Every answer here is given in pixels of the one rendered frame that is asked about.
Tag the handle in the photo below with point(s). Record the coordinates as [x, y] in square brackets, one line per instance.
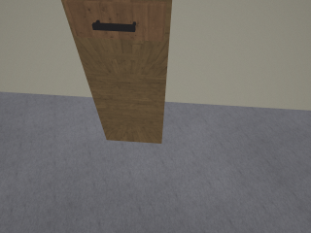
[121, 27]
[120, 56]

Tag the drawer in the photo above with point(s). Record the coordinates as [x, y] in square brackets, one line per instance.
[149, 17]

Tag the cabinet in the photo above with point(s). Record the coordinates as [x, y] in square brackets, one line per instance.
[129, 95]

